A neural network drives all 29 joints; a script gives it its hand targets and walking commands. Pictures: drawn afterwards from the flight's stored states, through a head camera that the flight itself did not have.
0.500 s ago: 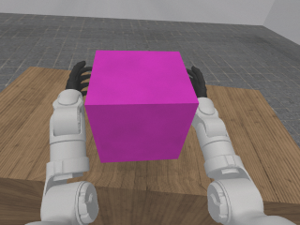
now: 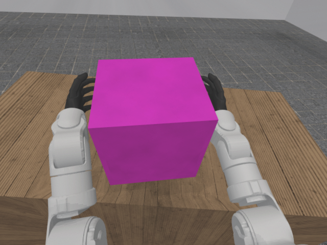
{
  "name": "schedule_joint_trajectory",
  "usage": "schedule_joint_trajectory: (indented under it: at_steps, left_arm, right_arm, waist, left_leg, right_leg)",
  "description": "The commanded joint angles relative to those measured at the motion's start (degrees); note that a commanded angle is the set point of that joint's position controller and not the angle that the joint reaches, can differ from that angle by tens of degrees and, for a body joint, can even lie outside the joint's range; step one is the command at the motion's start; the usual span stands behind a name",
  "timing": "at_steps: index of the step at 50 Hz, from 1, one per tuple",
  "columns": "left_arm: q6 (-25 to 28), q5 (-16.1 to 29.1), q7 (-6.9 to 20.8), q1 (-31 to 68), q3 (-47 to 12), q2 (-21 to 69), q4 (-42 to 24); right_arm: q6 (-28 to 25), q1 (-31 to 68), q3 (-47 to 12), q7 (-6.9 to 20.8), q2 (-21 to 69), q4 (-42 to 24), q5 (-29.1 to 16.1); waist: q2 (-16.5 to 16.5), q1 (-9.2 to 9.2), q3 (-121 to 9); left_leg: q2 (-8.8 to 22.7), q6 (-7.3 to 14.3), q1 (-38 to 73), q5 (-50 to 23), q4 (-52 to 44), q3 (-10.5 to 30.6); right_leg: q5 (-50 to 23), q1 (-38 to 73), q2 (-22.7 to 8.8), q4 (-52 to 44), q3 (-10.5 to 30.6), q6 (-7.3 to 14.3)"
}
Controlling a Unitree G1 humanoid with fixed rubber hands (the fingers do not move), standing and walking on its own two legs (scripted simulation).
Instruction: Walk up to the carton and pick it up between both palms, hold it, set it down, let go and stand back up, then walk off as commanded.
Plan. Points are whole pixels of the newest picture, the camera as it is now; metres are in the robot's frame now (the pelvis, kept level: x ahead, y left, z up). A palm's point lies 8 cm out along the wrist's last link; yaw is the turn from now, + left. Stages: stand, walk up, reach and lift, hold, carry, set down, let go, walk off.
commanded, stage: hold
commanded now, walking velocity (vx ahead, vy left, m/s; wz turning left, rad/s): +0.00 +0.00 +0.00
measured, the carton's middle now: (150, 122) +0.36 +0.01 +0.14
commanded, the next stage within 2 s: none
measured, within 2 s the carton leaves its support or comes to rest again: neither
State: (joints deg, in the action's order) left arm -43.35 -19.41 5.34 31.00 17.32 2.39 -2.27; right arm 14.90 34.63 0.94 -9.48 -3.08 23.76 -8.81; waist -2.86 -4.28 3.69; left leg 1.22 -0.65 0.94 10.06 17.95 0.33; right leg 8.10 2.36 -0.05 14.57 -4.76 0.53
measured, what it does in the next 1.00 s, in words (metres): stands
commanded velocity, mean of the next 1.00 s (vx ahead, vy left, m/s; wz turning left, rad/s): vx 0.00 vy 0.00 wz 0.00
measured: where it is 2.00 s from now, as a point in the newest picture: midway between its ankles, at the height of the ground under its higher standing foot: outside the picture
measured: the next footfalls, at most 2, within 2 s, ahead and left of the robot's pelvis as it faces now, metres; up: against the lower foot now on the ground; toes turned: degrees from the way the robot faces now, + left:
none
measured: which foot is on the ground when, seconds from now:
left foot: down 0.00-1.00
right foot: down 0.00-1.00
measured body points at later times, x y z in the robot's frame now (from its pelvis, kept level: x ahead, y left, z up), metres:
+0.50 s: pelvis +0.01 +0.01 +0.00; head -0.03 +0.03 +0.45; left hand +0.38 +0.17 +0.19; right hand +0.39 -0.14 +0.19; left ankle +0.01 +0.12 -0.75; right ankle +0.01 -0.11 -0.75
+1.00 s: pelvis -0.01 +0.00 +0.00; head -0.05 +0.02 +0.45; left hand +0.36 +0.17 +0.19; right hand +0.37 -0.15 +0.19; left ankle +0.01 +0.12 -0.75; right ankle +0.01 -0.11 -0.75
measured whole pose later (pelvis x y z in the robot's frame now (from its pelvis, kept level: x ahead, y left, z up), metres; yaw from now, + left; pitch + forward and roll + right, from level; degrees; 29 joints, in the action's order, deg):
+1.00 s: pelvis -0.01 +0.00 +0.00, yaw +0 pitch -9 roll -1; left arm -42.5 -19.3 5.8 34.4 19.2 2.0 2.8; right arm 15.4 37.0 2.2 -9.8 -2.5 27.5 -7.4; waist -3.0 -4.0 3.3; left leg 1.1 -0.6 0.1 9.2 17.7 0.4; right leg 7.8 1.4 0.0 15.0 -4.6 0.7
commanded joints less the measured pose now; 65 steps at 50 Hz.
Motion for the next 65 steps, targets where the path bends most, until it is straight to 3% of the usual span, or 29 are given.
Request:
schedule_joint_trajectory:
  at_steps: [1, 3, 4, 5, 8, 10, 11, 12, 14, 16, 17, 18, 22, 25, 26, 27, 29, 33, 34, 36, 39, 44, 46, 50, 51, 53, 55, 60, 65]
  left_arm:
    - [3.6, 6.1, 7.2, 34.0, -23.5, 24.2, 6.0]
    - [4.2, 7.1, 7.4, 35.8, -23.2, 25.0, 8.1]
    - [4.3, 6.2, 7.3, 36.5, -21.5, 25.0, 9.9]
    - [4.9, 6.2, 7.1, 37.5, -21.7, 25.2, 9.3]
    - [6.5, 9.0, 6.2, 39.4, -24.4, 27.5, 6.5]
    - [7.0, 9.1, 5.4, 39.2, -24.7, 26.8, 7.5]
    - [6.6, 8.3, 5.4, 37.7, -23.4, 27.1, 9.0]
    - [7.0, 8.0, 5.2, 37.6, -23.7, 26.8, 6.1]
    - [5.9, 6.0, 5.4, 35.3, -21.1, 25.6, 7.7]
    - [4.9, 5.7, 6.2, 32.7, -21.8, 26.5, 7.5]
    - [4.3, 4.9, 6.5, 31.4, -21.2, 26.4, 7.7]
    - [4.1, 6.3, 6.7, 32.2, -22.8, 26.8, 4.9]
    - [4.0, 7.3, 6.8, 34.1, -25.9, 27.5, 1.2]
    - [4.3, 9.5, 6.1, 34.3, -29.5, 28.9, -2.5]
    - [4.6, 9.5, 5.7, 33.7, -29.9, 29.1, -2.0]
    - [5.2, 11.0, 5.3, 34.3, -32.4, 29.7, -6.7]
    - [4.7, 9.5, 4.9, 32.8, -31.4, 28.8, -3.7]
    - [3.9, 7.2, 5.5, 30.7, -27.0, 25.7, -2.0]
    - [3.4, 6.3, 5.8, 28.6, -25.5, 25.0, -0.3]
    - [3.0, 6.1, 6.4, 29.0, -24.6, 24.3, 0.7]
    - [3.0, 6.6, 6.4, 29.5, -25.3, 25.6, -0.9]
    - [4.2, 8.2, 6.2, 35.0, -26.4, 25.8, 1.0]
    - [5.0, 8.2, 6.5, 38.0, -25.9, 25.5, 1.6]
    - [4.9, 6.6, 6.5, 37.0, -23.3, 25.5, 6.4]
    - [4.9, 7.0, 6.7, 36.6, -23.9, 26.4, 8.1]
    - [4.8, 5.4, 7.1, 38.2, -21.4, 25.0, 10.0]
    - [5.0, 5.0, 7.4, 40.3, -20.8, 25.1, 10.6]
    - [5.3, 6.0, 7.2, 36.2, -20.8, 26.5, 10.2]
    - [5.0, 5.4, 6.7, 33.8, -20.2, 26.2, 8.1]
  right_arm:
    - [-1.4, 40.4, -15.9, 4.4, 30.3, -8.2, 0.0]
    - [-1.7, 41.0, -14.0, 4.8, 31.0, -5.7, 1.5]
    - [-2.4, 45.2, -15.0, 5.0, 31.5, -7.6, 0.4]
    - [-2.7, 44.2, -14.3, 5.2, 32.1, -6.4, 1.2]
    - [-4.6, 49.5, -18.4, 5.1, 34.0, -12.4, -1.3]
    - [-4.0, 48.1, -18.7, 5.0, 33.6, -9.3, -1.9]
    - [-4.5, 49.9, -19.7, 4.8, 33.4, -12.1, -2.0]
    - [-3.9, 46.1, -19.7, 4.9, 34.2, -8.5, -2.0]
    - [-3.2, 43.3, -18.9, 4.8, 32.6, -6.1, -2.2]
    - [-2.3, 39.4, -17.6, 4.5, 31.4, -4.6, -1.7]
    - [-2.1, 40.0, -17.1, 4.5, 31.0, -4.5, -2.3]
    - [-2.4, 39.5, -18.0, 4.2, 30.1, -6.9, -2.1]
    - [-1.9, 38.4, -17.1, 4.0, 29.1, -5.7, -3.2]
    - [-2.3, 39.3, -19.1, 3.8, 29.2, -11.5, -5.0]
    - [-2.9, 39.9, -19.8, 3.8, 29.9, -14.0, -5.6]
    - [-3.5, 40.3, -21.7, 3.8, 30.4, -16.6, -6.2]
    - [-2.5, 37.9, -20.7, 3.6, 28.6, -14.1, -5.3]
    - [-1.7, 37.4, -21.9, 3.9, 28.7, -13.8, -4.3]
    - [-1.3, 37.1, -22.2, 3.8, 28.9, -14.5, -5.3]
    - [-0.8, 36.8, -22.1, 3.8, 29.1, -12.4, -4.2]
    - [-2.4, 41.3, -24.2, 3.8, 29.7, -17.3, -5.4]
    - [-2.5, 41.9, -21.4, 3.9, 30.4, -13.2, -3.3]
    - [-2.1, 42.3, -18.7, 4.2, 32.1, -9.6, -1.9]
    - [-2.8, 44.5, -17.2, 4.7, 32.5, -9.1, -1.6]
    - [-2.2, 42.7, -16.3, 4.6, 31.6, -6.5, -0.6]
    - [-2.2, 45.1, -14.1, 4.8, 31.4, -4.4, -0.3]
    - [-2.3, 44.4, -11.8, 5.1, 31.2, -1.3, 1.5]
    - [-3.0, 45.1, -15.6, 4.5, 32.1, -5.7, -0.8]
    - [-2.6, 43.1, -19.2, 4.2, 31.5, -6.8, -3.3]
  waist:
    - [2.5, -0.51, -13.4]
    - [2.4, -1.26, -14.8]
    - [0.8, 0.72, -14.2]
    - [0.9, -0.51, -15.1]
    - [1.8, 0.80, -25.1]
    - [0.7, 0.19, -23.2]
    - [-0.1, 1.96, -24.2]
    - [1.5, 1.09, -24.3]
    - [2.8, 1.98, -19.4]
    - [1.3, -0.94, -17.2]
    - [3.6, 0.22, -16.5]
    - [3.0, -1.13, -18.0]
    - [6.0, -2.55, -18.0]
    - [6.7, -3.18, -20.3]
    - [6.5, -2.29, -22.0]
    - [7.2, -2.38, -26.0]
    - [7.3, -2.58, -20.6]
    - [3.4, -0.12, -18.7]
    - [2.7, 0.96, -17.4]
    - [1.1, 0.56, -15.5]
    - [0.8, 1.75, -20.7]
    - [2.1, -0.24, -18.7]
    - [2.8, -0.74, -18.1]
    - [2.7, 0.76, -17.7]
    - [2.8, -1.97, -17.1]
    - [4.1, 0.08, -15.5]
    - [4.7, -1.07, -14.7]
    - [2.4, -0.63, -19.3]
    - [2.0, 0.63, -17.9]
  left_leg:
    - [-3.1, 1.4, -4.2, -0.9, -4.9, -3.5]
    - [-2.7, 1.7, -5.2, 0.9, -5.3, -2.6]
    - [-3.3, 2.2, -6.2, 1.4, -5.5, -3.3]
    - [-3.6, 2.3, -5.3, 0.5, -5.6, -3.3]
    - [-3.8, 1.7, -2.5, -6.4, -2.9, -3.0]
    - [-4.1, 1.8, -2.0, -6.9, -2.4, -2.5]
    - [-3.7, 2.1, -2.5, -7.3, -2.2, -2.6]
    - [-3.9, 1.6, -1.0, -9.2, -2.2, -2.6]
    - [-3.5, 1.4, -1.8, -8.5, -2.8, -2.7]
    - [-3.4, 0.8, 0.0, -9.8, -2.8, -2.8]
    - [-3.6, 0.5, -0.1, -10.9, -2.6, -3.1]
    - [-3.5, -0.1, 1.0, -13.5, -2.2, -2.9]
    - [-3.0, -1.6, 3.2, -17.7, -0.8, -2.2]
    - [-2.8, -2.4, 4.7, -22.5, 0.7, -1.3]
    - [-3.2, -2.6, 5.1, -24.9, 1.4, -1.7]
    - [-3.0, -3.0, 7.2, -29.3, 2.6, -1.5]
    - [-2.8, -3.0, 6.3, -25.7, 2.3, -1.3]
    - [-3.1, -1.3, 3.0, -18.8, -0.5, -2.1]
    - [-3.4, -0.8, 2.8, -18.5, -0.7, -2.4]
    - [-3.6, -0.5, 1.8, -16.8, -1.7, -2.5]
    - [-3.8, -0.3, 4.0, -20.0, -0.4, -2.9]
    - [-3.5, 0.0, 1.2, -12.6, -1.2, -2.9]
    - [-3.3, 0.4, -1.4, -6.3, -2.5, -3.0]
    - [-3.7, 1.3, -2.5, -4.2, -3.6, -3.5]
    - [-3.5, 0.8, -2.0, -2.9, -3.6, -2.7]
    - [-3.7, 1.5, -4.3, 0.1, -4.5, -3.1]
    - [-3.5, 1.0, -6.5, 3.7, -5.2, -2.9]
    - [-3.9, 0.8, -0.9, -8.6, -2.5, -2.9]
    - [-4.0, 0.6, 0.7, -13.8, -2.2, -3.1]
  right_leg:
    - [0.2, 4.5, 1.4, -1.0, -0.2, -2.8]
    - [2.1, 3.6, 0.7, -1.2, -0.7, -2.4]
    - [2.5, 4.0, 1.2, -1.5, -0.3, -2.6]
    - [1.2, 4.2, 1.4, -1.4, -0.7, -2.9]
    - [-5.5, 7.4, 2.0, 0.1, -0.5, -2.6]
    - [-6.4, 6.4, 1.9, -0.1, -0.2, -3.1]
    - [-6.6, 7.4, 2.1, -0.1, -0.1, -3.1]
    - [-8.1, 7.2, 2.0, -0.2, -0.1, -3.0]
    - [-6.4, 6.6, 2.1, -0.7, 0.2, -2.8]
    - [-7.1, 7.0, 2.5, -0.9, -0.7, -2.5]
    - [-7.4, 6.2, 2.7, -0.5, -0.7, -2.2]
    - [-9.9, 8.0, 3.0, -0.1, -1.0, -2.5]
    - [-10.4, 5.0, 3.1, 0.0, -1.1, -2.0]
    - [-13.0, 6.2, 3.6, 0.4, -1.0, -2.0]
    - [-14.6, 6.6, 3.9, 0.4, -0.9, -2.0]
    - [-18.6, 6.7, 4.0, 1.6, -1.1, -2.3]
    - [-13.9, 4.9, 3.7, 0.5, -1.2, -1.9]
    - [-13.4, 7.0, 3.0, 0.5, -1.0, -2.7]
    - [-14.6, 7.6, 2.9, 0.3, 0.1, -2.8]
    - [-13.6, 7.9, 2.9, 0.2, -0.5, -2.9]
    - [-17.7, 9.0, 3.2, 1.0, -0.6, -3.3]
    - [-11.1, 5.7, 2.4, 0.2, -0.7, -2.6]
    - [-3.6, 4.5, 2.1, -0.6, -0.4, -2.3]
    - [-2.2, 4.9, 1.9, -0.7, -0.1, -2.8]
    - [-0.7, 4.2, 1.8, -1.2, -0.8, -2.2]
    - [2.5, 3.3, 1.3, -1.6, 0.1, -2.4]
    - [5.1, 3.5, 0.9, -0.9, -0.8, -2.4]
    - [-6.8, 6.5, 1.8, -0.4, -0.3, -2.7]
    - [-10.5, 7.5, 2.8, -0.6, -0.4, -2.7]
